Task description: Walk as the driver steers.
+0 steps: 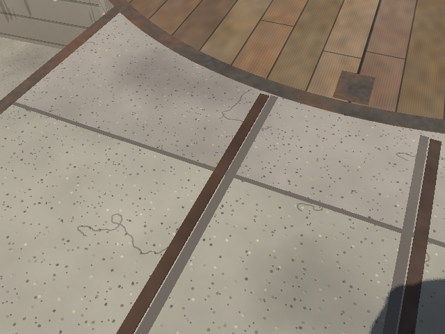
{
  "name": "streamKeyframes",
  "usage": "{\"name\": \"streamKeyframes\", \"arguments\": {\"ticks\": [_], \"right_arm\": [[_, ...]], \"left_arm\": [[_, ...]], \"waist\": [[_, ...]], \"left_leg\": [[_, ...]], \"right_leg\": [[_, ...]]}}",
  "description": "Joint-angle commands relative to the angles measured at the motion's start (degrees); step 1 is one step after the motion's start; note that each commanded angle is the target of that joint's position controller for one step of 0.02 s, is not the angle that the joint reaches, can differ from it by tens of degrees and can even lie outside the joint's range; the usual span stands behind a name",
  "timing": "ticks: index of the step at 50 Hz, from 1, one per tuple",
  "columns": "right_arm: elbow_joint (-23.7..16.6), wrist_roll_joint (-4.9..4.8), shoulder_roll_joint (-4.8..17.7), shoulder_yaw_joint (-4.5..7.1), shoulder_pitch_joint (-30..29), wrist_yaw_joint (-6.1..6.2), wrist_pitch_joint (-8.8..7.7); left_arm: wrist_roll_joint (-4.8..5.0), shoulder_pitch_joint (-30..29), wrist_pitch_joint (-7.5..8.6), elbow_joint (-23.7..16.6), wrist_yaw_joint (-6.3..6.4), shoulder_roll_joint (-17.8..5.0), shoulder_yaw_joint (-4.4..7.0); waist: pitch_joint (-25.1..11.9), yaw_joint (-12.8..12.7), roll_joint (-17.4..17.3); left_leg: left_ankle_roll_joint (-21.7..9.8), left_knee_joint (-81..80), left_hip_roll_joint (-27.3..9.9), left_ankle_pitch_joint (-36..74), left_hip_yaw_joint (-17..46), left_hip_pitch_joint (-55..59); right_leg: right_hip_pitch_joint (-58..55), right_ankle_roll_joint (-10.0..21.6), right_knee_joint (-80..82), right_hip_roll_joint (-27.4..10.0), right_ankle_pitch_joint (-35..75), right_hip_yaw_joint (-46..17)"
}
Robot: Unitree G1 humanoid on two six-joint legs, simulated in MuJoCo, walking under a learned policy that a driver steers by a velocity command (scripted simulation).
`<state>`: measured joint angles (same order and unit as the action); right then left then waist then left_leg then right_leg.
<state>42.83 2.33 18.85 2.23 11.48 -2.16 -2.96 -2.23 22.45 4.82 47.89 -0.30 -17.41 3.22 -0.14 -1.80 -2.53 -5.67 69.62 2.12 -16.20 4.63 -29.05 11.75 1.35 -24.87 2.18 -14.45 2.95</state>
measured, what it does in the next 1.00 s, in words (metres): walks ahead, turning right: left foot, then right foot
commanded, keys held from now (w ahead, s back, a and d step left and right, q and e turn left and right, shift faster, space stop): w+shift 0.06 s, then w+e+shift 0.78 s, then e+shift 0.10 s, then shift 0.02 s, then q+shift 0.04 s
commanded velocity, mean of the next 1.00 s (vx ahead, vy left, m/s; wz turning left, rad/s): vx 0.95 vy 0.00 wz -0.63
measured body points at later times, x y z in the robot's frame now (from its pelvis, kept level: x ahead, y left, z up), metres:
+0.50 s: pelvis +0.46 +0.00 +0.00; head +0.48 -0.01 +0.45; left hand +0.67 +0.24 -0.10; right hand +0.40 -0.29 -0.12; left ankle +0.40 +0.11 -0.74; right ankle +0.51 -0.14 -0.65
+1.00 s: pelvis +0.89 -0.17 +0.00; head +0.93 -0.20 +0.44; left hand +1.06 +0.07 -0.13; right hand +0.96 -0.51 -0.06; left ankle +1.18 -0.17 -0.68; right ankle +0.78 -0.14 -0.74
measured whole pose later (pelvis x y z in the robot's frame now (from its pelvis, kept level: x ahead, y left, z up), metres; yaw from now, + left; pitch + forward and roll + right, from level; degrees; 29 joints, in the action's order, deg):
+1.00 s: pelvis +0.89 -0.17 +0.00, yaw -41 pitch +1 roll +0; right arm 33.1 1.3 14.6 -0.6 -1.1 -0.3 -5.1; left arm 1.7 25.0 2.0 47.9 0.3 -17.6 4.3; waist 4.2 -5.5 -0.3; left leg 3.3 38.2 -4.7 0.3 5.8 -40.0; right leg 2.4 8.9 -23.0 11.0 -19.7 -10.4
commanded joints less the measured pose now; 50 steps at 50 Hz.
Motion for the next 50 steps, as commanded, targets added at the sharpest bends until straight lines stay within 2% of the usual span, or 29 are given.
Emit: {"name": "streamKeyframes", "arguments": {"ticks": [1, 6, 9, 11, 12, 13, 14, 15, 16, 17, 19, 21, 24, 28, 30, 31, 33, 34, 35, 36, 37, 38, 39, 41, 43, 45, 48, 49, 50], "right_arm": [[-6.5, 0.64, 0.7, -1.08, -4.6, -0.94, -0.11], [-11.3, 0.03, -1.0, -3.22, -18.1, -2.52, -1.28], [-10.5, 0.04, 1.9, -2.32, -16.4, -1.17, -1.38], [-6.7, 0.61, 5.1, -0.65, -3.7, 0.63, -1.66], [-3.5, 1.00, 7.2, 0.52, 7.1, 1.67, -1.77], [-2.1, 2.35, 12.0, 2.14, 16.3, 2.88, -1.95], [-2.8, 2.75, 14.2, 2.78, 14.8, 2.70, -1.70], [-3.2, 1.44, 10.2, 2.60, 10.3, 2.47, -1.25], [-2.7, 0.87, 5.5, 1.52, 6.6, 2.39, -1.71], [-1.5, 0.88, 3.6, 1.32, 5.7, 2.24, -2.14], [0.3, 0.10, 2.0, 0.98, 5.5, 2.45, -3.04], [2.3, -1.31, 0.4, 0.74, 6.1, 2.04, -4.17], [3.7, -1.35, -0.4, 0.60, 5.6, 1.92, -5.04], [4.6, -1.35, 3.0, 1.21, 6.1, 2.50, -5.47], [5.0, -1.49, 5.8, 1.64, 8.7, 3.05, -5.05], [4.7, -1.37, 7.7, 2.10, 9.5, 3.51, -4.21], [3.3, -0.63, 11.3, 3.19, 6.9, 4.29, -1.88], [2.2, -0.19, 11.6, 3.38, 5.0, 4.10, -0.87], [2.8, 0.22, 8.2, 2.82, 5.3, 3.05, -0.66], [-2.8, 0.23, 0.6, 0.77, 9.6, 2.32, -1.64], [-6.9, -0.14, 3.4, 0.32, 4.4, 2.57, -3.36], [-7.5, -0.05, 4.8, 0.13, 0.0, 2.53, -4.55], [-7.0, -0.05, 4.8, -0.03, -0.1, 2.52, -4.84], [-6.4, 1.52, 3.9, -0.51, 1.1, 2.56, -2.75], [-7.2, 1.74, 3.0, -0.81, -0.1, 2.28, -0.57], [-10.4, 0.88, 1.0, -1.60, -6.2, 1.99, -0.49], [-11.1, -0.46, -1.3, -2.61, -8.8, 1.65, -0.99], [-13.5, -2.39, -0.8, -1.33, -16.5, 2.09, -3.71], [-13.8, -2.94, -0.5, -0.98, -17.0, 2.05, -4.61]], "left_arm": [[1.12, 1.9, 2.14, -0.8, -0.31, -4.0, 0.29], [2.66, 5.5, 2.74, 1.3, -0.80, -5.1, 0.22], [2.50, 6.0, 2.47, 2.2, -0.57, -9.8, 1.09], [1.99, 6.9, 1.58, 3.2, 0.11, -12.2, 1.50], [1.98, 5.4, 1.19, 2.8, 0.27, -11.8, 1.40], [1.41, 6.1, 1.27, 1.0, 0.17, -6.1, 0.23], [4.28, 11.4, 1.07, -1.5, -0.13, 0.3, -0.94], [3.45, 5.8, 0.45, -1.6, 0.29, -5.1, 0.15], [2.82, 0.7, 0.08, -2.1, -0.01, -5.1, 0.28], [2.51, -1.1, -0.35, -2.2, -0.47, -3.5, -0.02], [1.12, -0.4, -2.36, -2.2, -1.50, -1.3, -0.09], [0.79, -4.5, -4.15, -4.2, -2.23, 0.3, -0.21], [0.63, -12.4, -4.67, -8.1, -3.50, 1.0, -0.79], [1.04, -20.5, -4.28, -11.4, -5.22, 0.1, -1.61], [1.07, -20.5, -4.08, -11.0, -5.27, -1.4, -1.33], [1.24, -18.0, -4.02, -10.3, -4.93, -2.6, -0.99], [1.36, -3.3, -4.05, -6.6, -3.86, -6.4, 0.71], [1.25, 8.4, -3.96, -2.9, -2.78, -9.2, 2.40], [1.65, 9.4, -4.26, -1.5, -1.20, -11.7, 3.93], [0.37, 2.2, -5.34, -3.5, -0.81, -18.6, 5.14], [0.82, 2.9, -5.61, -6.0, -0.77, -19.4, 5.76], [1.11, 2.0, -5.27, -5.5, -0.19, -16.5, 5.35], [1.28, 0.3, -4.78, -4.5, 0.06, -13.4, 4.55], [1.56, -3.1, -3.03, -4.9, 0.58, -10.4, 3.37], [2.09, -4.1, -1.63, -5.1, 0.36, -9.1, 2.65], [2.06, -4.0, -0.99, -5.1, 0.21, -10.4, 3.04], [2.68, -1.6, -1.91, -4.0, -0.32, -10.4, 3.74], [6.20, 1.4, -1.86, -4.6, 1.35, -5.4, 2.79], [5.79, 3.8, -2.06, -2.9, 2.20, -6.2, 2.41]], "waist": [[4.8, 1.9, 6.4], [7.9, -0.1, 4.5], [4.6, 1.9, 5.5], [-4.6, 8.0, 8.0], [-9.7, 13.5, 7.5], [-17.7, 14.8, -0.2], [-26.7, 8.7, -13.9], [-19.4, 8.8, -6.6], [-9.6, 7.8, -2.3], [-4.0, 6.3, 0.1], [-0.4, 2.6, -2.1], [3.0, 1.1, -1.8], [6.1, 0.2, -1.9], [8.4, 0.0, 1.2], [6.4, -0.5, 0.9], [4.1, -2.1, -0.9], [-4.0, -10.3, -3.9], [-9.1, -15.0, -2.5], [-7.0, -13.3, 4.5], [-7.9, -2.5, 19.6], [-15.5, -6.0, 11.2], [-7.9, -5.2, 3.3], [-1.2, -1.5, -1.8], [2.5, 3.2, -3.2], [5.1, 4.9, -3.0], [7.2, 4.2, -2.1], [1.6, 0.7, 2.4], [0.8, -3.6, -1.2], [-0.5, -3.7, 0.7]], "left_leg": [[1.2, -5.7, -3.8, 3.0, 3.1, -15.3], [1.7, -30.5, -4.1, 20.4, -8.3, 0.3], [0.8, -35.8, -1.5, 17.9, -8.2, 6.7], [-0.3, -37.0, 1.8, 9.4, -7.8, 21.6], [-0.6, -37.4, -1.5, 8.1, -5.3, 35.3], [-1.1, -38.0, -15.6, -10.9, 9.1, 47.5], [-5.7, -49.0, -29.4, -26.3, 39.4, 55.6], [-5.4, -53.2, -26.7, -26.7, 38.1, 49.0], [-4.8, -53.0, -24.1, -18.5, 27.4, 40.8], [-4.2, -54.8, -22.2, -8.0, 20.4, 33.5], [-2.8, -57.8, -19.8, -0.9, 10.6, 24.8], [-1.6, -60.9, -19.0, 4.1, 3.5, 22.5], [0.2, -63.5, -15.2, 15.5, -9.2, 20.7], [2.5, -66.0, -12.6, 29.9, -19.9, 20.4], [3.9, -60.5, -13.1, 55.0, -21.7, 27.2], [4.5, -55.0, -13.8, 67.2, -21.7, 31.0], [4.0, -34.2, -16.4, 80.1, -20.4, 31.2], [3.1, -17.1, -16.6, 72.8, -18.7, 25.2], [4.3, 4.7, -8.8, 28.6, -18.4, 13.1], [8.0, 27.2, 0.6, -13.8, -13.7, -12.3], [7.2, 28.7, -0.4, -10.4, -1.2, -20.9], [6.5, 22.5, -3.7, -6.3, 0.7, -22.7], [6.5, 15.3, -6.1, -3.4, 0.4, -19.4], [8.1, 7.7, -8.6, -4.5, 0.6, -10.9], [10.1, -1.1, -9.9, -6.0, -1.1, -6.5], [11.0, -12.6, -8.4, 1.3, -4.6, -2.5], [8.3, -29.6, -2.4, 19.7, -8.0, 7.3], [9.1, -37.3, 1.0, 23.3, -5.7, 8.9], [8.8, -42.3, 1.2, 28.5, -5.3, 9.0]], "right_leg": [[-4.8, 8.6, 18.3, -14.5, -2.0, -18.2], [2.9, 7.9, 26.3, -10.6, 21.8, -7.9], [-6.8, 7.7, 19.6, -12.4, 45.1, -7.3], [-9.6, 6.3, 0.1, -12.3, 58.9, -7.0], [-1.9, 5.5, -15.2, -10.1, 50.0, -6.5], [8.9, 5.8, -35.5, -6.0, 23.9, -5.0], [23.6, 4.8, -54.4, 0.2, -10.2, -6.6], [29.8, 5.7, -57.0, -3.1, -5.7, -7.9], [31.7, 5.5, -54.0, -5.5, -1.4, -7.6], [30.5, 5.1, -51.5, -7.1, -0.4, -7.2], [26.9, 4.0, -49.4, -9.1, -0.8, -7.1], [29.6, 3.4, -47.5, -10.9, -0.1, -6.7], [32.3, 3.1, -41.6, -10.8, 9.2, -3.6], [23.3, 6.0, -22.3, -7.4, 20.9, 3.8], [18.3, 7.9, -18.2, -2.6, 20.9, 8.2], [15.4, 8.7, -17.7, -0.2, 17.6, 9.5], [0.2, 11.0, -18.5, 3.2, 9.1, 8.5], [-13.2, 12.9, -15.9, 4.3, 4.4, 4.9], [-20.8, 14.8, -12.3, 1.5, 0.1, -2.0], [-32.3, 23.8, -7.9, -11.5, 5.3, -31.1], [-36.4, 28.0, 5.0, -16.3, -7.7, -48.3], [-28.9, 25.0, 11.2, -16.8, -11.6, -48.7], [-18.7, 22.2, 12.3, -15.0, -7.8, -43.8], [-3.9, 20.3, 12.2, -10.0, 2.2, -34.3], [5.4, 19.6, 13.4, -6.4, 11.9, -28.1], [10.9, 17.8, 11.8, -3.0, 33.5, -22.3], [8.4, 10.5, 5.3, 2.8, 44.0, -15.7], [8.3, 8.7, 4.8, 1.1, 31.7, -20.0], [2.8, 8.1, 4.4, -0.5, 27.7, -20.7]]}}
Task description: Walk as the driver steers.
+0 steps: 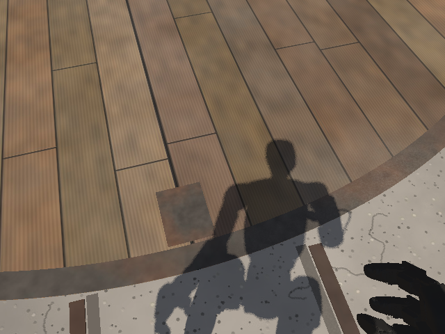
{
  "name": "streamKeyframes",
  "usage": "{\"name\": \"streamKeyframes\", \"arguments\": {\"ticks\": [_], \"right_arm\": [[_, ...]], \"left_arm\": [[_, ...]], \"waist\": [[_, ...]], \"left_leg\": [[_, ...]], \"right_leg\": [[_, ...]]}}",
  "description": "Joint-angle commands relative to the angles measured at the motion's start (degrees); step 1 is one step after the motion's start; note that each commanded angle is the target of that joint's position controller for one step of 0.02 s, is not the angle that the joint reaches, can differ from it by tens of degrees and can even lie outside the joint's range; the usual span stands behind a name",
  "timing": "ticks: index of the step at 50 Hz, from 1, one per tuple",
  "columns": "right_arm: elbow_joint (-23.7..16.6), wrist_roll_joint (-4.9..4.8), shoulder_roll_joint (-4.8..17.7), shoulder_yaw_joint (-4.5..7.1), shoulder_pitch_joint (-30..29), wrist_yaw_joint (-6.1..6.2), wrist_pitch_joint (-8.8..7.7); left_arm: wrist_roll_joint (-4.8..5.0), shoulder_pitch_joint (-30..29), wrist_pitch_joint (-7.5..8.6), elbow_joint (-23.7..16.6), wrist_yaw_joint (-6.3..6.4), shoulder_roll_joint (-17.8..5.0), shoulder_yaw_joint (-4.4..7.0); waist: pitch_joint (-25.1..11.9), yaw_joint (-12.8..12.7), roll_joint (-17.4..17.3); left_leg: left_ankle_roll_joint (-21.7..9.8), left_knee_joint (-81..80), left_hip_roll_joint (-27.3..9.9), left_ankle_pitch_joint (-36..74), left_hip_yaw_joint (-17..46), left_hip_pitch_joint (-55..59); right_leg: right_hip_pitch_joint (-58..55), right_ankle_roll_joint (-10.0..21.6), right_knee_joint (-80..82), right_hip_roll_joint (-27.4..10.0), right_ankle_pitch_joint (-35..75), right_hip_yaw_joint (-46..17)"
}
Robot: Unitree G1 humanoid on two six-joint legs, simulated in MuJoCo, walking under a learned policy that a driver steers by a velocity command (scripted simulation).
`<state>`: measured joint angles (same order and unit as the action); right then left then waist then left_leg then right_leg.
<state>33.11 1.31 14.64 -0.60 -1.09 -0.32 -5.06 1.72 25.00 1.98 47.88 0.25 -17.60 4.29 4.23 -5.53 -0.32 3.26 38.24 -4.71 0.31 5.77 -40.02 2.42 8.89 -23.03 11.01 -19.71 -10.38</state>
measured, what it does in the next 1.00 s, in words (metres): walks ahead, turning left: left foot, then right foot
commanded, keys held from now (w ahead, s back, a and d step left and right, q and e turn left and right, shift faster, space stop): q+shift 0.76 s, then shift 0.18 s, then e+shift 0.06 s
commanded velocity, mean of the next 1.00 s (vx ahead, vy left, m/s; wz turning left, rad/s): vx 0.12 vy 0.00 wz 0.52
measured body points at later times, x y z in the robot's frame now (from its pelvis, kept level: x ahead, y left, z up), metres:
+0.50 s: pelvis +0.22 +0.05 +0.00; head +0.26 +0.07 +0.45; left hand +0.38 +0.34 -0.08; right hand +0.39 -0.22 -0.09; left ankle +0.29 +0.14 -0.73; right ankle +0.34 -0.08 -0.71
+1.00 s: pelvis +0.26 +0.06 +0.00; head +0.28 +0.08 +0.45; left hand +0.19 +0.36 -0.11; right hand +0.57 -0.04 -0.08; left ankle +0.18 +0.16 -0.73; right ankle +0.34 -0.06 -0.73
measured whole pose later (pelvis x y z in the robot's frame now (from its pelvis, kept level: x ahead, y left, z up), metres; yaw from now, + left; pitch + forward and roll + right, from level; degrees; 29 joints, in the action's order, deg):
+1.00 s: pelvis +0.26 +0.06 +0.00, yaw +36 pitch +2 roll -1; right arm 33.5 -0.6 16.6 3.2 7.4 -0.3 3.3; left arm 1.2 10.4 -0.6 41.4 0.8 -16.8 3.9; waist 2.5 -2.7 -0.3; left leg 1.5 31.4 -1.5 -13.8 0.6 -16.9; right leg 15.9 -1.5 -29.1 -4.6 -14.3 6.0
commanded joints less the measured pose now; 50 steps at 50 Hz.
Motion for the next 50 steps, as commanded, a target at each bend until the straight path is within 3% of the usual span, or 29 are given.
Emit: {"name": "streamKeyframes", "arguments": {"ticks": [1, 2, 3, 4, 5, 6, 7, 8, 9, 10, 11, 13, 15, 18, 21, 25, 27, 28, 29, 30, 31, 32, 34, 38, 41, 44, 47, 49, 50], "right_arm": [[-3.7, -1.87, 4.4, 2.39, -3.5, 0.17, -3.10], [-2.5, -1.43, 6.1, 3.26, -0.4, 0.17, -3.47], [-0.7, -1.06, 7.6, 4.23, 4.9, 0.09, -3.78], [2.0, -0.70, 8.6, 5.00, 13.6, -0.18, -3.93], [5.3, 0.15, 11.0, 5.17, 23.8, -0.58, -3.78], [7.0, 1.00, 10.9, 4.44, 24.4, -1.51, -3.35], [5.8, -0.68, 11.4, 5.46, 21.6, -2.10, -2.58], [2.9, -1.63, 9.6, 5.45, 14.6, -1.71, -1.37], [1.6, -1.83, 8.3, 4.72, 9.3, -1.44, -0.33], [1.3, -1.50, 9.7, 4.94, 8.5, -1.01, 0.13], [1.5, -1.17, 11.0, 5.46, 9.0, -0.75, 0.59], [1.5, -1.23, 9.6, 5.45, 8.9, -0.66, 1.09], [1.8, -1.39, 10.3, 6.02, 10.2, 0.01, 1.90], [1.1, -2.47, 12.8, 7.33, 10.9, 1.47, 4.02], [0.4, -3.09, 12.3, 7.72, 11.3, 2.57, 5.94], [-0.3, -2.50, 11.8, 8.45, 13.4, 3.21, 7.55], [-1.3, -2.93, 11.4, 8.64, 12.5, 3.12, 7.89], [-1.6, -3.36, 10.1, 8.25, 12.8, 2.94, 7.95], [-1.7, -3.43, 7.8, 7.55, 15.7, 2.77, 8.15], [-3.0, -4.01, 8.7, 7.85, 16.0, 2.47, 7.80], [-2.6, -2.82, 13.8, 9.19, 16.5, 1.84, 7.12], [-1.0, -2.85, 15.4, 9.76, 17.5, 1.58, 7.36], [0.4, -2.63, 12.8, 9.19, 18.6, 1.79, 8.48], [-3.1, -3.49, 9.2, 7.35, 12.4, 1.01, 8.35], [-4.5, -2.52, 7.3, 6.23, 10.0, 0.68, 7.83], [-4.0, -2.15, 6.9, 5.70, 10.5, 0.47, 7.67], [-3.4, -2.18, 7.5, 5.86, 10.6, 0.16, 8.06], [-1.2, -1.69, 5.9, 5.51, 14.1, -0.03, 7.84], [-0.6, -1.25, 6.7, 5.35, 15.4, 0.33, 7.72]], "left_arm": [[0.84, 2.2, 0.56, -1.9, 2.37, -6.6, 1.52], [-0.24, 2.2, 0.37, -1.6, 2.87, -6.5, 1.52], [-1.12, 0.3, 0.21, -1.9, 2.96, -6.3, 1.50], [-1.73, -3.4, 0.16, -3.1, 2.53, -5.9, 1.20], [-3.46, -3.2, 0.16, -5.0, 1.95, -2.2, 0.01], [-2.24, 13.1, 0.11, -2.0, 0.53, 1.8, -1.42], [-1.40, 14.8, -0.23, -0.9, -0.40, -2.4, -1.42], [-1.07, 3.2, -0.56, -4.1, -0.39, -6.3, -0.47], [-2.10, -7.8, -0.68, -7.5, 0.21, -8.0, 0.09], [-2.78, -11.6, -1.03, -9.5, 0.98, -7.8, 0.28], [-3.21, -11.5, -1.23, -10.4, 1.28, -6.6, 0.14], [-3.05, -9.2, -1.00, -10.4, 1.89, -3.8, -0.42], [-3.08, -10.8, -0.78, -10.8, 2.43, -2.2, -0.98], [-2.60, -14.1, -1.65, -11.3, 2.67, -2.9, -0.71], [-2.08, -19.6, -1.89, -12.6, 2.41, -3.1, -0.52], [-1.22, -22.7, 0.10, -13.0, 1.49, -3.5, -0.02], [-0.80, -20.4, 0.94, -12.0, 1.04, -4.4, 0.69], [-0.92, -19.0, 1.10, -11.4, 1.09, -5.4, 1.22], [-2.18, -19.4, 0.68, -11.9, 1.36, -8.0, 1.72], [-4.53, -20.3, 0.03, -12.3, 1.25, -9.8, 2.02], [-4.96, -21.9, 0.23, -13.4, 1.32, -6.8, 1.67], [-4.01, -24.0, 0.04, -14.3, 1.75, -4.2, 1.05], [-2.49, -24.8, -0.73, -14.8, 2.48, -3.1, 0.58], [-3.33, -20.4, -1.89, -13.8, 3.15, -4.8, 0.93], [-3.14, -17.8, -2.33, -12.6, 2.56, -7.2, 1.77], [-2.26, -18.9, -2.43, -12.3, 1.40, -9.2, 2.48], [-0.76, -17.8, -2.12, -11.1, 0.74, -9.4, 2.52], [0.51, -17.3, -1.87, -9.5, 0.62, -7.1, 1.34], [-0.16, -13.7, -1.18, -7.9, -0.02, -3.4, -0.15]], "waist": [[-5.7, 0.1, 2.7], [-7.8, 1.2, 5.3], [-10.1, 4.7, 7.2], [-13.1, 10.2, 8.1], [-21.5, 12.2, -0.8], [-31.9, 5.0, -17.4], [-34.1, 6.2, -11.9], [-25.2, 7.8, -5.1], [-14.6, 7.7, 3.0], [-10.8, 6.6, 3.4], [-9.0, 5.1, 2.1], [-8.7, 2.8, -1.6], [-11.1, 3.0, -3.4], [-14.1, 3.4, -4.6], [-10.6, 5.4, -7.2], [-9.1, 7.2, -10.1], [-8.9, 5.7, -10.6], [-9.8, 5.2, -8.3], [-12.9, 7.2, 0.3], [-11.5, 8.4, 15.1], [-10.2, 8.5, 13.5], [-8.9, 8.8, 9.3], [-7.1, 8.2, 5.8], [-5.8, 4.5, 8.1], [-8.6, 3.2, 8.2], [-10.5, 3.9, 9.5], [-10.4, 4.3, 11.0], [-10.3, 6.8, 9.6], [-12.1, 6.3, 5.5]], "left_leg": [[-1.0, -13.4, 7.8, 16.4, -5.6, 20.1], [-2.1, -14.2, 8.4, 18.9, -5.6, 21.6], [-3.3, -15.2, 9.0, 20.9, -6.7, 25.9], [-4.4, -15.6, 8.0, 23.9, -7.5, 34.2], [-8.8, -7.1, -2.6, 44.5, 2.6, 51.9], [-23.6, -7.5, -18.6, 51.3, 30.5, 67.0], [-26.0, -12.6, -19.1, 28.3, 40.9, 66.2], [-23.0, -15.6, -14.8, 10.1, 35.2, 57.0], [-19.6, -18.8, -10.3, 2.5, 28.8, 43.2], [-19.0, -20.6, -8.3, 0.9, 27.2, 35.3], [-18.0, -22.0, -5.5, 1.7, 25.6, 30.1], [-16.2, -21.9, -1.4, 7.1, 20.2, 25.5], [-16.5, -20.5, -0.5, 14.9, 18.8, 24.0], [-15.0, -20.7, 0.3, 1.1, 21.4, 23.1], [-12.6, -22.6, 2.5, -17.6, 24.1, 20.7], [-11.7, -21.2, 3.0, -20.0, 28.7, 24.4], [-10.4, -18.8, 4.1, -19.1, 30.3, 25.1], [-8.7, -14.9, 6.5, -24.2, 28.5, 22.6], [-6.3, -5.1, 10.6, -33.8, 21.6, 16.2], [-3.6, 9.8, 16.7, -36.9, 8.6, 7.7], [-1.0, 20.4, 11.8, -33.4, 7.4, 4.8], [0.1, 24.8, 10.0, -29.5, 5.6, 4.4], [1.6, 32.6, 8.3, -24.2, 3.1, 2.0], [4.0, 29.7, 3.2, -20.1, -3.5, -2.0], [4.2, 21.8, 1.9, -22.4, -4.1, 3.1], [2.6, 12.6, 2.9, -22.8, -6.5, 12.3], [0.3, 1.8, 4.3, -21.1, -7.2, 17.5], [-3.4, -16.8, 5.7, -9.3, -7.3, 29.5], [-4.8, -20.2, 2.1, -0.7, -2.8, 40.4]], "right_leg": [[7.1, -0.2, 0.6, -10.6, 32.7, -7.7], [2.1, -1.3, -3.3, -11.0, 36.0, -7.3], [-0.2, -3.0, -9.1, -10.7, 41.3, -5.6], [1.1, -5.4, -19.2, -9.3, 43.6, -2.6], [11.7, -8.7, -40.8, -5.9, 18.9, 0.2], [25.0, -12.0, -60.9, -0.3, -18.9, 0.0], [30.7, -11.9, -66.0, -4.9, -14.2, -1.8], [33.5, -11.8, -64.9, -7.6, -9.8, -0.1], [35.0, -11.5, -60.2, -8.3, -6.4, 2.4], [34.8, -11.2, -57.7, -8.6, -4.6, 2.8], [32.2, -10.9, -54.1, -9.0, -3.7, 2.4], [29.0, -10.7, -44.0, -9.4, -3.9, 2.8], [26.5, -11.9, -35.1, -8.2, -4.1, 3.9], [24.6, -13.0, -28.6, -6.8, 1.8, 2.4], [23.7, -13.0, -21.8, -5.9, 5.2, 1.4], [19.9, -12.2, -11.0, -5.2, 4.8, 0.2], [14.2, -10.8, -1.5, -6.5, 8.3, 0.5], [8.1, -9.2, 4.2, -10.3, 12.7, -0.1], [0.4, -4.1, 4.9, -20.6, 13.3, -8.3], [1.6, 3.1, 6.9, -29.8, 21.0, -18.8], [3.7, 5.2, 6.7, -32.5, 22.7, -20.1], [4.5, 3.6, 5.3, -29.5, 21.3, -13.4], [4.9, 1.2, 4.0, -25.1, 19.3, -6.0], [2.0, 3.3, 5.4, -24.1, 24.9, 1.9], [0.3, 5.1, 4.0, -25.6, 31.9, 3.5], [3.2, 5.1, 3.0, -26.2, 35.3, 6.5], [2.8, 4.3, 0.8, -27.5, 33.4, 5.9], [7.9, 1.1, -3.3, -25.2, 30.9, 6.6], [14.5, -3.6, -5.5, -22.5, 21.9, 8.2]]}}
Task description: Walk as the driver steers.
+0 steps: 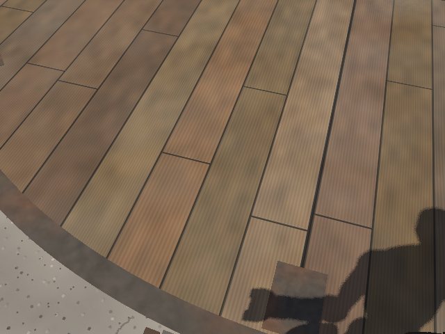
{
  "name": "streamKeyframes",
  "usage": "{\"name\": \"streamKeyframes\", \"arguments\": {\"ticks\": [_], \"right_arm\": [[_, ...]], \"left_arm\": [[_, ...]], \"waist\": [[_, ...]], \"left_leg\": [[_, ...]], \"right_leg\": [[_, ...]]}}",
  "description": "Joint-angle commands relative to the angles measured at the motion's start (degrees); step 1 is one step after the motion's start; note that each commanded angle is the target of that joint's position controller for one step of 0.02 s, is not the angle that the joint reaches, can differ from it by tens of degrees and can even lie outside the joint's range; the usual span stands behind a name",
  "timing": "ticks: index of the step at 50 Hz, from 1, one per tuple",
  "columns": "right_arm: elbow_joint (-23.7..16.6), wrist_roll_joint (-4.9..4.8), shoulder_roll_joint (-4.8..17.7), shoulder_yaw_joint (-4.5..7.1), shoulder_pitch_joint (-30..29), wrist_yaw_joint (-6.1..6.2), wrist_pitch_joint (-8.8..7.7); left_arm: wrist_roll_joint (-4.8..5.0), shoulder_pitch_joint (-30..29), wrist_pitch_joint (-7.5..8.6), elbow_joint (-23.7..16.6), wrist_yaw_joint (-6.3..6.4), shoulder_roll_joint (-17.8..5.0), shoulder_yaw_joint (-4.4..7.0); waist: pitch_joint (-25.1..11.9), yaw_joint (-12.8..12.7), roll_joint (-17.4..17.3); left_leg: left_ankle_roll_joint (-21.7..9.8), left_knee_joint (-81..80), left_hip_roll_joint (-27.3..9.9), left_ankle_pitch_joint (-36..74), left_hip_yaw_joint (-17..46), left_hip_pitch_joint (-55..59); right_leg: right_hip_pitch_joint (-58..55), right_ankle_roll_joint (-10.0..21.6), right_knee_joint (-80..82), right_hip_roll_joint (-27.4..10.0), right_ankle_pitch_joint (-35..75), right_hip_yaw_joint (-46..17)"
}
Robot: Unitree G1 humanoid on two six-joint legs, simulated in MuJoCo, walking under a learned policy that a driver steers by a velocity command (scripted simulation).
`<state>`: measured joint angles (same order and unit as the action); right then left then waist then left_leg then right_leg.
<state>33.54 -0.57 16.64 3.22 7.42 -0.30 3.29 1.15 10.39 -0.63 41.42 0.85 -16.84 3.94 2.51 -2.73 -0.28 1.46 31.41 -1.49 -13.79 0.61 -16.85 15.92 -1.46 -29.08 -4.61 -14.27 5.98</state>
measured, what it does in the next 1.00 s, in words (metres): steps on the spot, turning right: right foot, then left foot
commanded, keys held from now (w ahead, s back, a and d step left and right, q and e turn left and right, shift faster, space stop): e+shift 0.58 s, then shift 0.20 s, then q+shift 0.22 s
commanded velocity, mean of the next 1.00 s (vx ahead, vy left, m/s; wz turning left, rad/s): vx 0.00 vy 0.00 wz -0.43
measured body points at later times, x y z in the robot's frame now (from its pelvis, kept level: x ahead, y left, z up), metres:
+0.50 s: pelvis +0.00 -0.02 -0.01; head +0.03 -0.06 +0.44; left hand +0.24 +0.21 -0.09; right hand +0.06 -0.34 -0.12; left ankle +0.00 +0.13 -0.72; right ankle -0.03 -0.11 -0.74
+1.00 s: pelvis +0.04 -0.04 -0.01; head +0.06 -0.04 +0.44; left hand +0.33 +0.07 -0.09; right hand +0.00 -0.34 -0.11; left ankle +0.11 +0.08 -0.73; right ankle -0.03 -0.11 -0.73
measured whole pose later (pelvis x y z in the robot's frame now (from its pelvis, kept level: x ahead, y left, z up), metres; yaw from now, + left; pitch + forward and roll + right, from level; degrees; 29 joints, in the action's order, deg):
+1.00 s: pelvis +0.04 -0.04 -0.01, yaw -28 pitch +1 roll +0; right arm 42.5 -0.9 16.3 3.8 12.2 -0.1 0.4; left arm -1.3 5.5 -0.8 36.2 1.2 -13.5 1.1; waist 0.7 2.6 0.3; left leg 1.2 33.5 -1.0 -16.4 1.4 -18.1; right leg 15.2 2.6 -34.0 3.4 -19.7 -1.7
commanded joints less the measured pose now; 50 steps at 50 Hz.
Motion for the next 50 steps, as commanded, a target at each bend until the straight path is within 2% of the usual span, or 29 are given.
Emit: {"name": "streamKeyframes", "arguments": {"ticks": [1, 2, 3, 4, 5, 6, 8, 10, 15, 19, 22, 23, 24, 25, 26, 27, 28, 29, 31, 33, 36, 39, 42, 43, 45, 47, 48, 49, 50], "right_arm": [[-1.4, 1.80, 8.7, 1.77, 8.1, 1.25, -0.50], [-1.1, 3.38, 6.8, 1.29, 4.8, 1.14, -1.03], [-1.7, 3.66, 7.1, 1.69, 2.6, 0.81, -1.85], [-0.7, 3.17, 9.2, 2.65, 1.7, 1.11, -2.27], [-0.5, 2.48, 9.7, 2.85, 0.8, 1.52, -2.53], [-0.4, 1.90, 8.4, 2.48, -1.2, 1.83, -2.77], [-0.6, 2.11, 4.8, 1.44, -3.4, 2.57, -2.87], [0.0, 2.15, 3.3, 1.16, -3.7, 3.20, -2.77], [1.6, 1.84, 6.4, 2.76, -2.6, 3.45, -2.40], [2.2, 0.41, 8.8, 4.06, -3.5, 2.01, -2.74], [3.1, -1.08, 8.9, 4.56, -4.4, 1.07, -2.91], [4.6, -1.29, 7.6, 4.47, -2.0, 0.67, -2.85], [4.3, -0.06, 5.7, 4.08, -1.0, 0.41, -2.95], [-1.1, 2.20, 2.2, 2.59, -6.7, 0.80, -3.40], [-0.7, 2.07, 5.3, 3.37, -10.1, 1.14, -3.46], [-0.9, 0.73, 5.6, 3.46, -10.7, 1.37, -3.65], [0.2, 0.62, 5.6, 3.62, -9.3, 1.92, -3.82], [0.8, 1.25, 6.9, 4.02, -7.9, 2.47, -3.79], [3.0, 1.41, 7.0, 4.18, -4.0, 2.26, -3.58], [4.4, 1.01, 5.8, 3.72, -2.2, 2.06, -3.33], [4.2, 0.67, 4.8, 2.98, -3.3, 2.15, -2.96], [4.3, 0.57, 5.1, 2.73, -3.7, 1.91, -2.97], [5.8, 0.50, 3.7, 1.80, -1.1, 1.05, -3.24], [5.8, 0.34, 3.6, 1.60, -1.0, 0.77, -3.35], [4.9, -0.23, 5.4, 1.96, -1.2, 0.47, -3.53], [3.7, -0.27, 7.6, 2.30, -1.1, 0.20, -3.99], [3.0, -0.09, 9.6, 2.71, -1.0, 0.23, -4.15], [2.8, -0.20, 12.7, 3.60, -0.7, 0.33, -4.26], [3.5, -1.04, 12.6, 4.05, 1.3, 0.34, -4.19]], "left_arm": [[-3.11, 2.7, 2.34, -2.6, -1.93, 1.2, -2.04], [-1.73, 1.3, 2.16, -2.6, -1.73, -1.5, -1.07], [-0.09, -1.6, 1.55, -2.8, -1.14, -7.3, 0.47], [0.81, -1.9, 0.87, -2.6, -0.59, -9.6, 1.81], [0.92, 0.1, -0.17, -1.1, 0.24, -10.1, 2.53], [0.63, 2.1, -1.19, -0.5, 0.87, -9.9, 2.94], [0.77, 4.4, -2.22, -0.2, 1.57, -8.2, 3.09], [0.59, 3.0, -2.63, -1.7, 1.74, -6.5, 2.79], [-0.13, -0.3, -2.50, -6.7, -0.64, -3.1, 1.28], [0.05, 0.8, -3.32, -8.9, -2.02, -4.6, 1.98], [0.32, 3.2, -4.24, -9.6, -2.35, -4.9, 2.91], [0.09, 6.1, -4.11, -8.8, -1.69, -6.3, 3.79], [0.04, 10.6, -3.67, -8.5, -0.45, -12.9, 6.09], [-1.47, 10.7, -2.55, -9.9, -0.24, -20.2, 7.21], [-2.32, 10.5, -0.65, -10.6, -1.14, -16.4, 6.17], [-1.96, 8.6, 0.54, -10.2, -1.11, -15.1, 5.39], [-0.62, 5.2, 0.83, -10.4, -0.56, -13.8, 5.09], [0.50, 1.3, 0.39, -11.2, 0.02, -11.8, 4.34], [-0.39, -2.4, -0.21, -12.8, 0.98, -9.7, 3.12], [-1.02, -1.6, -0.09, -12.5, 1.22, -9.5, 2.69], [-1.12, -0.3, -0.24, -11.7, 1.43, -9.6, 2.37], [-1.66, -1.4, -0.56, -11.6, 1.23, -9.4, 1.99], [-2.76, -3.6, -0.05, -10.4, 0.39, -4.1, -0.32], [-3.02, -3.3, 0.22, -9.5, -0.04, -3.6, -0.64], [-2.84, -3.8, 0.38, -8.3, -0.35, -5.9, -0.11], [-1.75, -1.8, 0.08, -7.2, 0.25, -8.5, 0.95], [-1.72, -0.6, 0.15, -7.1, 0.78, -8.8, 1.33], [-2.65, 1.3, 0.44, -7.9, 1.18, -8.1, 1.49], [-3.21, -0.9, 0.58, -8.8, 1.54, -6.8, 1.34]], "waist": [[-14.6, 1.4, -10.5], [-14.2, 2.8, -13.3], [-9.8, 4.7, -10.4], [-6.8, 4.6, -11.2], [-5.6, 4.4, -10.7], [-4.1, 3.2, -10.8], [-3.6, 1.8, -9.3], [-3.4, 2.3, -8.1], [-5.4, 3.9, -7.0], [-5.8, 3.0, -7.5], [-6.4, 0.6, -6.5], [-7.3, -0.5, -3.1], [-8.0, -1.7, 9.1], [-9.8, -0.7, 23.2], [-14.5, -3.7, 11.6], [-11.7, -2.0, 8.4], [-8.9, 0.3, 4.4], [-7.3, 2.1, 4.1], [-9.1, 4.0, 6.1], [-10.4, 3.7, 5.3], [-9.2, 2.4, 6.7], [-7.7, 1.5, 8.3], [-8.1, 1.7, 8.2], [-7.5, 1.3, 8.6], [-5.1, 1.7, 8.5], [-3.5, 2.2, 6.5], [-4.1, 1.5, 3.8], [-5.4, -0.9, -3.1], [-6.7, 0.1, -8.8]], "left_leg": [[-7.5, -8.3, -15.8, 38.5, 16.6, 28.4], [-16.0, -9.1, -21.2, 33.0, 16.2, 17.3], [-16.9, -11.1, -18.2, 25.5, 13.6, 12.5], [-15.9, -11.8, -16.5, 22.2, 11.4, 11.7], [-14.8, -12.5, -15.9, 20.3, 9.4, 10.5], [-14.3, -13.0, -15.8, 21.7, 7.2, 8.0], [-13.8, -13.9, -15.3, 20.6, 3.2, 7.0], [-13.5, -14.5, -15.4, 16.9, 0.8, 9.0], [-14.5, -13.5, -18.4, 19.2, -2.6, 12.8], [-13.1, -11.1, -20.4, 23.8, -5.4, 12.2], [-8.5, -4.3, -19.7, 22.3, -9.2, 10.9], [-5.2, 2.5, -16.8, 18.8, -12.0, 7.6], [-0.2, 18.3, -10.5, 5.7, -15.8, -4.5], [4.4, 34.5, 0.3, -26.0, -10.5, -24.5], [3.7, 42.4, 0.4, -27.1, 1.0, -26.8], [2.0, 42.7, 0.0, -21.9, 3.1, -27.7], [1.1, 39.7, -1.1, -15.8, 4.2, -27.8], [1.0, 36.6, -1.6, -11.1, 4.7, -27.4], [1.9, 36.8, -0.3, -5.5, 3.2, -21.8], [2.9, 34.1, 0.4, -3.1, 2.7, -19.1], [4.1, 26.8, 0.4, -2.0, 2.6, -18.1], [4.3, 20.7, -0.3, -2.3, 2.7, -15.4], [3.6, 12.4, -2.6, -2.2, 1.9, -6.8], [3.2, 10.4, -2.4, -2.2, 1.1, -3.9], [1.8, 5.7, -1.0, -2.4, -1.0, -2.1], [-0.3, -2.2, -0.1, 6.0, -1.1, -2.0], [-1.7, -2.5, -1.9, 17.0, 2.4, -1.3], [-4.3, -0.6, -4.6, 29.2, 7.4, 0.4], [-8.7, -3.5, -7.5, 28.0, 14.2, 0.6]], "right_leg": [[11.5, 1.0, -9.1, -1.6, -11.5, -3.9], [12.1, -1.5, -13.1, -0.6, -22.3, -6.3], [11.7, -2.2, -19.6, -0.1, -20.8, -7.0], [16.0, -2.5, -27.0, 1.3, -19.3, -6.5], [17.9, -2.8, -32.6, 1.5, -18.1, -7.8], [18.1, -3.4, -36.8, 1.8, -16.0, -8.8], [19.1, -4.5, -42.2, 2.2, -11.7, -8.1], [21.4, -5.4, -39.3, 0.7, -7.8, -7.3], [17.4, -4.4, -24.8, -1.8, -6.9, -4.6], [11.5, -1.1, -17.4, -0.9, -7.6, -1.4], [4.0, 2.4, -6.6, 1.2, -2.5, 1.0], [-2.7, 4.5, -0.7, 3.0, 4.3, -0.1], [-14.0, 9.1, 4.6, -2.9, 27.3, -12.5], [-20.8, 21.9, 6.9, -15.7, 38.9, -38.2], [-20.7, 24.4, 8.9, -17.3, 31.4, -38.1], [-17.9, 21.7, 9.7, -15.0, 25.3, -33.6], [-15.3, 18.2, 9.8, -11.6, 19.7, -29.8], [-12.7, 15.8, 9.6, -9.8, 17.9, -27.6], [-8.8, 14.5, 9.2, -7.4, 22.8, -23.2], [-8.5, 14.4, 8.6, -6.5, 25.7, -21.2], [-8.6, 14.3, 8.4, -5.8, 22.5, -21.3], [-6.8, 14.5, 8.5, -5.8, 16.7, -22.8], [-4.1, 14.1, 8.2, -5.9, 15.5, -20.2], [-3.1, 14.1, 8.3, -6.1, 15.4, -19.8], [-2.7, 13.8, 6.7, -6.3, 16.0, -19.4], [-5.5, 11.8, 4.0, -5.5, 16.6, -18.8], [-6.2, 9.8, 1.1, -3.9, 12.9, -17.6], [-4.6, 7.3, -3.2, 0.9, 8.6, -13.4], [-2.3, 4.0, -8.6, 5.9, 5.0, -7.5]]}}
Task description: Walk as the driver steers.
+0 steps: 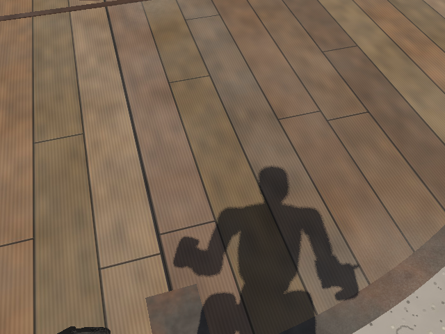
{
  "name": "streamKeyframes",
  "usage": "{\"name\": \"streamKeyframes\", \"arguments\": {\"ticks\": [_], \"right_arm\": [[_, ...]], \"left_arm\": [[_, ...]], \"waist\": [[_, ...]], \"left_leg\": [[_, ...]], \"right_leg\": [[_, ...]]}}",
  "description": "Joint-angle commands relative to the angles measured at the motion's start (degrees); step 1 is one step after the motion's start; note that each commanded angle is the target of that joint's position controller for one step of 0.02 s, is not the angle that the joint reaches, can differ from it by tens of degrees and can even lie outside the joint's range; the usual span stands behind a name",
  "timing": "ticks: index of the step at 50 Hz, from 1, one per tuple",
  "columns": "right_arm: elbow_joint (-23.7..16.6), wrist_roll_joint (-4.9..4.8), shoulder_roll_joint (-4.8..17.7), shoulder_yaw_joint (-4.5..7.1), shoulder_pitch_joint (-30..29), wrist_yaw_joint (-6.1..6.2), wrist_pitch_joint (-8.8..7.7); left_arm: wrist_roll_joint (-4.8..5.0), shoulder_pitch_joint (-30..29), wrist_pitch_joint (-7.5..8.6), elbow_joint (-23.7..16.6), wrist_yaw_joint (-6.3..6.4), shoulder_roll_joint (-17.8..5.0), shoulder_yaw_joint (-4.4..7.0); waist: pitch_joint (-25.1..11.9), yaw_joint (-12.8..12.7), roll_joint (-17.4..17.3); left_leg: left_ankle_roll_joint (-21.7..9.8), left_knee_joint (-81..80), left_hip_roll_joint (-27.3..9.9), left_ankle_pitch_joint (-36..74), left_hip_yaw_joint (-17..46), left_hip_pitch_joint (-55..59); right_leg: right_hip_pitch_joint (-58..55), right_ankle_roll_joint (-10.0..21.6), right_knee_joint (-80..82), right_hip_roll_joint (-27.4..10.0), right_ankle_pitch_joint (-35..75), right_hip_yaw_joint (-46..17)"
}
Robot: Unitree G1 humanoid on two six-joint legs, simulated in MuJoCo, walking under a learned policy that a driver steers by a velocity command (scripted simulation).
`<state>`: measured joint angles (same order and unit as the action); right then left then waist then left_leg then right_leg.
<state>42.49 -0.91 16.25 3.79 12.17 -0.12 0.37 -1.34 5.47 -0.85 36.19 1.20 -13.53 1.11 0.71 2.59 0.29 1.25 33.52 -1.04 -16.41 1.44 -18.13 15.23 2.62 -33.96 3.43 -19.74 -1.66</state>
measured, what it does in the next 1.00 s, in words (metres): steps on the spot, turning left: right foot, then left foot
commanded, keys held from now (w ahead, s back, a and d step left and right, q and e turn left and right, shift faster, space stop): q+shift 0.40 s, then shift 0.30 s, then e+shift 0.12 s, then w+e+shift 0.18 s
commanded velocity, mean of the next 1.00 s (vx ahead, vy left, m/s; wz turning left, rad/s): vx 0.06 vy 0.00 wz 0.35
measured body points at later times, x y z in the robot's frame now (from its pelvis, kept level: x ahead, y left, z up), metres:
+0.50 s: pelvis +0.01 -0.04 +0.02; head +0.05 -0.05 +0.46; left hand +0.03 +0.27 -0.07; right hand +0.28 -0.25 -0.09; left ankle -0.06 +0.11 -0.64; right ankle +0.03 -0.13 -0.73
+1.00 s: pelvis +0.03 +0.02 +0.01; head +0.04 +0.02 +0.46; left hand +0.02 +0.33 -0.09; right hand +0.26 -0.18 -0.08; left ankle -0.05 +0.10 -0.73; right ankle +0.07 -0.12 -0.64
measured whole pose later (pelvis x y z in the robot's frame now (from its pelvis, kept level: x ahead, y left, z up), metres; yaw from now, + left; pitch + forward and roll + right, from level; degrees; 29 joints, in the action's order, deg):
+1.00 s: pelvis +0.03 +0.02 +0.01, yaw +21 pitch +1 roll +1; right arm 40.5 -0.1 14.7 3.9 11.8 1.6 -2.8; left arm 2.3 15.7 -1.0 41.7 -0.5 -18.5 4.8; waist -0.4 -0.4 1.3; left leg -0.7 20.3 -1.5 -15.3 -8.6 -6.5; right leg 32.0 -1.4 -65.3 -5.0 -19.6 0.3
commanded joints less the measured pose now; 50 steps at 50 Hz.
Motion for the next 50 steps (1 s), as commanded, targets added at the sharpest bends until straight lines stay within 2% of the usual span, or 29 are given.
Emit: {"name": "streamKeyframes", "arguments": {"ticks": [1, 2, 3, 4, 6, 9, 12, 13, 14, 15, 16, 17, 19, 20, 24, 28, 32, 35, 36, 37, 38, 39, 41, 42, 43, 44, 45, 47, 50], "right_arm": [[-5.5, -0.46, 12.7, 3.63, -1.1, 0.20, -1.20], [-5.0, 0.35, 12.3, 3.60, 1.9, 0.55, -1.26], [-4.8, 0.96, 12.1, 3.62, 4.4, 0.75, -1.78], [-5.1, 0.74, 12.6, 3.89, 3.2, 1.10, -2.17], [-6.5, -1.07, 11.7, 4.17, -2.2, 2.00, -1.24], [-8.1, -1.16, 11.7, 4.80, -4.4, 2.76, 1.88], [-9.7, -2.10, 11.1, 4.74, -6.9, 2.52, 2.63], [-9.7, -1.81, 8.6, 4.09, -5.1, 2.47, 2.55], [-10.0, -0.95, 3.9, 2.96, -1.4, 2.19, 2.26], [-10.4, -0.06, 8.8, 4.20, -0.4, 2.07, 1.19], [-9.1, -0.34, 12.3, 5.34, -0.3, 1.88, 1.16], [-7.6, -0.44, 12.8, 5.68, 0.5, 1.94, 1.63], [-6.8, -0.44, 10.3, 5.15, 1.1, 1.86, 2.42], [-7.6, -0.61, 9.5, 4.77, -0.1, 1.58, 2.47], [-11.0, -0.28, 5.9, 2.75, -6.1, 1.25, 2.03], [-11.4, 0.34, 5.0, 1.81, -7.1, 0.87, 2.12], [-11.5, 0.17, 4.8, 1.41, -8.0, 0.67, 2.35], [-10.0, 0.02, 4.3, 1.38, -5.3, 0.11, 2.27], [-9.3, 0.55, 4.5, 1.20, -4.1, 0.21, 2.10], [-8.9, 1.48, 6.5, 1.19, -1.0, 0.93, 2.05], [-9.5, 2.73, 7.8, 0.76, -4.9, 1.49, 2.04], [-9.2, 2.71, 4.4, 0.41, -6.9, 1.11, 1.69], [-8.7, 2.17, 8.6, 2.08, -8.7, 1.16, 1.32], [-8.0, 1.47, 10.7, 3.05, -4.8, 1.49, 1.24], [-6.6, 0.91, 11.8, 3.71, 1.3, 1.67, 0.65], [-5.4, 0.48, 10.9, 3.46, 3.9, 1.73, -0.43], [-5.2, -0.07, 9.5, 3.00, 2.5, 1.87, -1.78], [-5.0, 0.08, 6.3, 2.12, -0.4, 2.04, -3.76], [-4.6, 1.44, 5.4, 2.31, -1.1, 1.91, -5.41]], "left_arm": [[-0.46, 0.3, 0.78, -4.6, 1.43, -9.2, 4.18], [0.12, -2.4, 0.69, -5.7, 1.49, -7.6, 4.02], [0.64, -3.7, 0.52, -6.4, 1.24, -7.1, 4.03], [1.21, -2.2, 0.50, -6.2, 0.87, -7.0, 4.24], [1.38, -1.8, 0.85, -5.7, 0.48, -6.1, 4.09], [1.98, -0.5, 1.79, -4.5, -0.70, -4.2, 3.81], [2.20, 6.9, 2.01, -1.6, -1.38, -6.3, 5.06], [1.80, 8.9, 1.70, -1.1, -0.88, -9.4, 6.15], [0.21, 6.4, 0.87, -2.7, -0.23, -15.1, 7.09], [-2.34, 4.3, 1.49, -4.0, -0.60, -14.2, 6.61], [-2.10, 0.6, 2.01, -5.2, -0.24, -11.0, 5.65], [-1.10, -2.2, 2.26, -5.4, 0.18, -8.9, 5.11], [0.20, -2.9, 2.36, -5.5, 1.43, -8.2, 4.66], [0.05, -1.4, 2.29, -5.1, 1.88, -8.1, 4.51], [-0.11, 6.9, 1.43, -2.3, 1.74, -10.2, 5.09], [0.88, 5.4, 1.09, -1.8, 0.46, -12.3, 5.77], [1.90, 5.4, 1.05, -0.1, -0.47, -13.1, 5.91], [3.19, 5.0, 0.86, 1.4, -0.44, -12.5, 5.43], [3.19, 7.4, 1.27, 3.0, -0.58, -9.5, 4.16], [0.96, 9.1, 2.19, 3.0, -1.29, -5.3, 2.25], [-0.60, 12.2, 2.90, 3.1, -2.28, -2.9, 1.17], [0.18, 9.4, 2.45, 3.1, -2.10, -6.1, 1.73], [1.86, 4.5, 1.82, 1.4, -1.70, -11.2, 3.19], [2.22, 4.6, 1.12, 1.2, -1.30, -12.0, 3.54], [2.84, 3.7, 0.42, 0.5, -1.35, -13.2, 4.07], [3.88, 3.4, -0.02, -0.1, -1.50, -13.1, 4.60], [4.45, 3.7, -0.14, -0.5, -1.54, -11.7, 4.69], [3.85, 4.4, 0.53, -0.2, -1.44, -10.8, 5.04], [3.69, 5.2, 1.36, -0.2, -1.77, -8.3, 4.66]], "waist": [[-4.5, -2.9, -12.7], [-4.9, -0.8, -15.5], [-5.9, 0.9, -15.0], [-6.8, -0.5, -11.3], [-6.6, -2.8, -8.0], [-8.6, -2.6, -10.2], [-9.5, -5.5, -10.4], [-9.5, -4.9, -5.9], [-8.0, -1.8, 12.8], [-5.7, -1.0, 14.0], [-2.8, 0.2, 8.4], [-0.9, 0.8, 5.1], [-0.3, 0.0, 5.4], [-0.5, -1.0, 5.6], [-3.1, -5.1, 5.0], [-4.2, -4.8, 6.1], [-4.7, -4.8, 8.6], [-5.2, -2.6, 8.9], [-6.0, -2.2, 6.7], [-11.3, -2.8, -0.3], [-11.1, -6.3, -10.2], [-11.1, -4.1, -8.2], [-6.4, -3.0, -9.2], [-6.6, -0.5, -12.2], [-4.8, 3.0, -12.3], [-1.6, 3.4, -10.4], [1.7, 2.0, -10.5], [3.6, 0.0, -9.2], [2.5, -1.0, -6.6]], "left_leg": [[-13.1, -9.3, -11.7, 29.7, 22.0, 4.3], [-17.1, -12.2, -15.2, 30.3, 29.2, 9.2], [-19.2, -13.8, -17.1, 30.6, 32.6, 13.5], [-18.1, -12.5, -16.2, 30.1, 30.7, 15.0], [-12.8, -11.3, -11.2, 26.5, 24.6, 13.9], [-10.5, -10.5, -7.2, 24.7, 23.4, 9.5], [-7.6, -8.5, -4.3, 13.9, 24.3, 2.5], [-4.5, -3.2, -0.9, 0.6, 21.8, -5.6], [-0.8, 12.4, 8.3, -17.5, 10.9, -18.8], [0.9, 24.1, 3.7, -19.2, 10.6, -20.8], [1.6, 30.1, 1.2, -14.9, 9.4, -19.9], [2.4, 32.4, 0.1, -10.3, 7.9, -19.8], [4.1, 37.7, -1.1, -3.9, 5.6, -21.8], [4.8, 38.5, -1.6, -2.2, 3.9, -22.1], [6.4, 30.1, -1.5, -4.3, 3.2, -23.2], [5.7, 20.3, -1.6, -5.9, 2.0, -16.9], [3.8, 8.7, -0.1, -6.6, -1.6, -7.4], [0.1, -9.6, 1.7, 4.2, -3.8, 2.3], [-1.9, -18.3, 0.2, 13.8, -0.9, 11.9], [-3.8, -15.2, -8.2, 32.4, 7.8, 25.7], [-10.6, -8.5, -16.6, 47.0, 12.4, 26.9], [-13.8, -8.7, -15.6, 38.1, 9.9, 20.2], [-11.4, -9.6, -12.0, 30.2, 7.0, 19.1], [-12.8, -12.9, -14.1, 17.6, 9.5, 21.1], [-15.7, -18.2, -19.2, -0.9, 15.6, 21.4], [-16.2, -22.2, -22.3, -17.4, 19.7, 20.3], [-14.4, -24.8, -22.0, -24.8, 20.1, 19.3], [-11.3, -27.5, -20.1, -22.9, 14.9, 19.3], [-9.4, -28.6, -17.9, -13.4, 4.5, 19.6]], "right_leg": [[3.6, -2.3, -9.4, 1.2, 4.3, 2.0], [11.0, -3.0, -15.6, 3.8, -9.7, 0.6], [16.8, -3.4, -25.1, 3.6, -20.0, -3.0], [18.7, -3.7, -29.5, 1.9, -19.0, -5.5], [18.0, -4.4, -19.1, -0.1, -12.5, -5.4], [8.3, -5.8, -6.2, 2.3, -4.8, -2.7], [-5.1, -4.9, 12.0, 2.3, 7.8, -1.0], [-13.1, -2.5, 15.2, -4.7, 9.2, -6.4], [-16.3, 5.2, 18.9, -20.5, 9.2, -25.5], [-8.7, 10.9, 20.7, -28.2, 11.2, -33.0], [-5.6, 10.9, 20.4, -25.5, 11.2, -26.4], [-4.3, 8.5, 19.5, -20.7, 9.9, -18.7], [-5.8, 6.9, 18.2, -16.8, 16.2, -9.6], [-6.2, 7.4, 18.1, -16.1, 19.9, -6.3], [-15.0, 11.7, 16.8, -18.7, 31.0, -5.6], [-15.4, 12.6, 16.3, -20.2, 33.6, -3.0], [-13.4, 11.8, 14.2, -19.9, 36.8, -0.8], [-12.3, 8.7, 9.2, -18.6, 36.3, 0.4], [-7.2, 5.2, 7.7, -16.7, 32.5, 0.9], [0.5, 0.4, 4.4, -13.6, 19.4, 2.8], [6.8, -3.8, 4.0, -10.1, -3.4, 4.4], [2.7, -5.3, 4.2, -10.1, -6.3, 2.6], [7.0, -5.2, 0.4, -7.5, 1.9, 4.4], [11.9, -5.3, -6.5, -5.4, -5.3, 6.5], [19.2, -5.0, -19.8, -6.8, -14.4, 4.1], [26.1, -4.2, -29.1, -9.0, -14.7, 0.7], [31.0, -3.4, -32.2, -10.2, -10.8, -1.5], [34.1, -3.4, -33.2, -11.5, -2.9, -2.8], [34.1, -4.5, -34.0, -12.6, 5.5, -1.4]]}}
